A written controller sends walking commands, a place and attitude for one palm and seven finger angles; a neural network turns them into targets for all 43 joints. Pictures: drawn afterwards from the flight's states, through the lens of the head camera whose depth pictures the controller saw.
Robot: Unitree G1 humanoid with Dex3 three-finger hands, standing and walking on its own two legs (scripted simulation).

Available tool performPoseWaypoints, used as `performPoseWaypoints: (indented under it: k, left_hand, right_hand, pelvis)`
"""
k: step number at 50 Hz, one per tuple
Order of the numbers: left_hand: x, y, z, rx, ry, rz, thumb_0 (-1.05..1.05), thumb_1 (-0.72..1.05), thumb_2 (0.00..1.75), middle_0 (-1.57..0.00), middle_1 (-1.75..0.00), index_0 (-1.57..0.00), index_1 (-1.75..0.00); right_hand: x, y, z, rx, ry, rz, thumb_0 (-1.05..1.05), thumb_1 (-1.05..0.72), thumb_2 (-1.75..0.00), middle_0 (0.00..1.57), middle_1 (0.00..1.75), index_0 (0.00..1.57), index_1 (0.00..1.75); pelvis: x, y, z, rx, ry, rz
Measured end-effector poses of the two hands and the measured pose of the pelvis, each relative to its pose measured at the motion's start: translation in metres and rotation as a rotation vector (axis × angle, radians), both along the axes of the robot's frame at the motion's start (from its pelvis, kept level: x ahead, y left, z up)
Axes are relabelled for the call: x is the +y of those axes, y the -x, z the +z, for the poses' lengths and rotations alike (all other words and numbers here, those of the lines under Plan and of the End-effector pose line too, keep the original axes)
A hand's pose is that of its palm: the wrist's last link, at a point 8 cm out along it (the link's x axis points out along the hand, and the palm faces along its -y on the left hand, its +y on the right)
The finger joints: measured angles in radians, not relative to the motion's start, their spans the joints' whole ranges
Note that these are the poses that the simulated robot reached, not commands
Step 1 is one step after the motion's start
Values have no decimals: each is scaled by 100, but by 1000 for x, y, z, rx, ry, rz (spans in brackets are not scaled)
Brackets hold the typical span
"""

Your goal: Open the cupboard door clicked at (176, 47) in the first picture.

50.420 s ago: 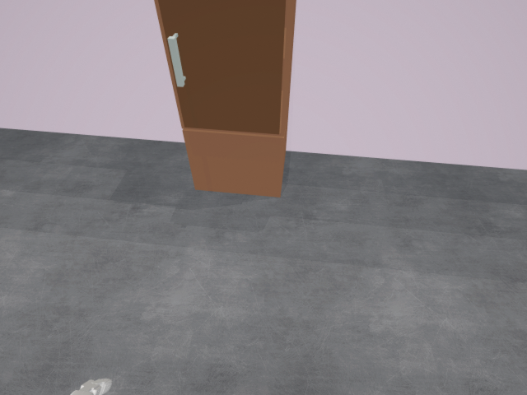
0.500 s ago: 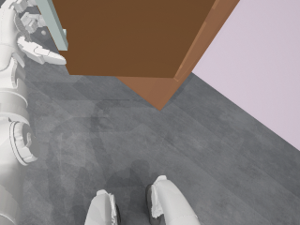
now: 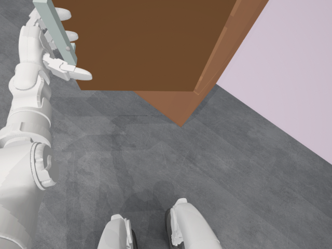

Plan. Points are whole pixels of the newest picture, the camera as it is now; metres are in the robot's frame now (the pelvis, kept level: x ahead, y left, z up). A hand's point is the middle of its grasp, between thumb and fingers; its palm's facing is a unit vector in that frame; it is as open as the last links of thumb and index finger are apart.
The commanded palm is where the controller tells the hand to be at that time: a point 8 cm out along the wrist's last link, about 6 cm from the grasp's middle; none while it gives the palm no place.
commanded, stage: slide the fingers in behind the handle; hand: left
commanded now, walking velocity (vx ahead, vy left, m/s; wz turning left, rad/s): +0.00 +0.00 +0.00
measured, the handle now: (60, 28) +0.61 +0.17 +0.06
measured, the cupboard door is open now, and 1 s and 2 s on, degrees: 41 42 68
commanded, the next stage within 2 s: close the thumb around the handle in 0.42 s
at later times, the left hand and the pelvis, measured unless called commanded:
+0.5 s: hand (67, 51) +0.55 +0.15 +0.06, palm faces -0.08 -1.00 -0.02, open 14.1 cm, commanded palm +0.53 +0.18 +0.06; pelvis +0.00 +0.00 +0.00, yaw +0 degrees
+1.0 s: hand (67, 50) +0.55 +0.15 +0.06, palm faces -0.07 -1.00 -0.02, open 8.1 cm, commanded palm +0.53 +0.18 +0.06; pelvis +0.00 +0.01 +0.00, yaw +1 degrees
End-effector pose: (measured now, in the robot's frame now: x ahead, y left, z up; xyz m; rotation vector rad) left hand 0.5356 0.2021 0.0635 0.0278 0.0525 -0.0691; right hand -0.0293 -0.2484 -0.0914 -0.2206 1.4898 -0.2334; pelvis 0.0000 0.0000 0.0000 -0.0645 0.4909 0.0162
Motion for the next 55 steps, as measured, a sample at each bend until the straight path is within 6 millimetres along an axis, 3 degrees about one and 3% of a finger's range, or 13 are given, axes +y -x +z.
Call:
performPoseWaypoints:
  k: [13,32,40,55]
  left_hand:
    - [-1,4,-1,-16,0,1,-1,-50,30,-28,-120,-25,-120]
    - [1,6,0,-21,2,-11,-1,-45,32,-29,-120,-28,-121]
    - [1,7,0,-20,7,-3,-1,-16,45,-30,-122,-29,-124]
    - [2,1,-1,-17,1,-8,1,63,79,-37,-130,-35,-132]
  right_hand:
    - [-15,-12,0,-15,33,32,0,-91,-90,20,30,20,30]
    - [-2,-12,-3,-22,14,28,0,-91,-90,20,30,21,30]
    - [1,-6,-3,-10,11,22,0,-91,-90,20,30,21,30]
    - [-1,2,-2,13,29,25,0,-91,-90,20,30,21,30]
  pelvis:
    - [-2,0,-1,-2,1,11]
    - [4,-1,-1,-5,4,11]
    - [6,1,-2,-7,5,10]
    - [6,5,-5,3,10,18]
